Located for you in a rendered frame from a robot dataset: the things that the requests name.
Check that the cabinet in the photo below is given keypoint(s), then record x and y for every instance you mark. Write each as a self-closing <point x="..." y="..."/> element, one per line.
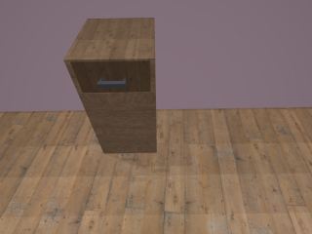
<point x="124" y="122"/>

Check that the drawer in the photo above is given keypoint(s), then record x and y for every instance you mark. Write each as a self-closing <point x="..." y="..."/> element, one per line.
<point x="137" y="73"/>

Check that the handle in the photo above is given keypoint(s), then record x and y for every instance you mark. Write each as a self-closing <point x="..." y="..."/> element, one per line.
<point x="111" y="84"/>

